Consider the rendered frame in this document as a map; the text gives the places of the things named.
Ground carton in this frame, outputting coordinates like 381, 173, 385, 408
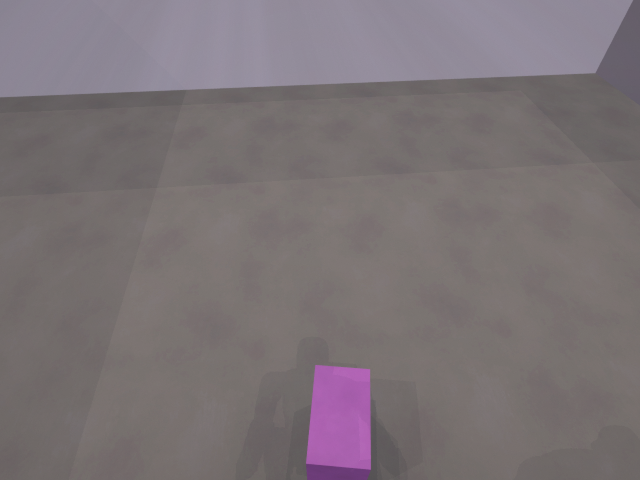
306, 365, 371, 480

